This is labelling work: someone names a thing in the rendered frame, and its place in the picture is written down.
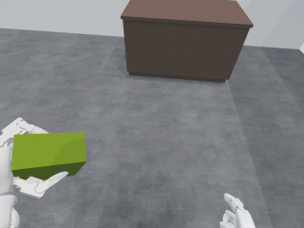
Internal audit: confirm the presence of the right robot hand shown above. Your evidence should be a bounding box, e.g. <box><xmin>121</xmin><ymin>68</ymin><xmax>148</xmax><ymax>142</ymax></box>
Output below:
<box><xmin>219</xmin><ymin>193</ymin><xmax>256</xmax><ymax>228</ymax></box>

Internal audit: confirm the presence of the sponge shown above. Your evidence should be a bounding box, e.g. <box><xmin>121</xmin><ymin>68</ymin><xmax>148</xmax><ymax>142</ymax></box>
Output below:
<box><xmin>11</xmin><ymin>132</ymin><xmax>87</xmax><ymax>181</ymax></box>

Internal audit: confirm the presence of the left robot forearm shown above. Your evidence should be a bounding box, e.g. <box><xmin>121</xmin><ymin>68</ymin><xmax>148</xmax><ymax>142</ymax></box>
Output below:
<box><xmin>0</xmin><ymin>194</ymin><xmax>20</xmax><ymax>228</ymax></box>

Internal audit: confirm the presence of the left robot hand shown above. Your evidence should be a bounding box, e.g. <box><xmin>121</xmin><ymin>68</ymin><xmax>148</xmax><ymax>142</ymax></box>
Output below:
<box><xmin>0</xmin><ymin>117</ymin><xmax>68</xmax><ymax>199</ymax></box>

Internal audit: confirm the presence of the table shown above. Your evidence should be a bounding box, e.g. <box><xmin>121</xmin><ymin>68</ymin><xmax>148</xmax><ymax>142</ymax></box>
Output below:
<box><xmin>121</xmin><ymin>0</ymin><xmax>254</xmax><ymax>83</ymax></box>

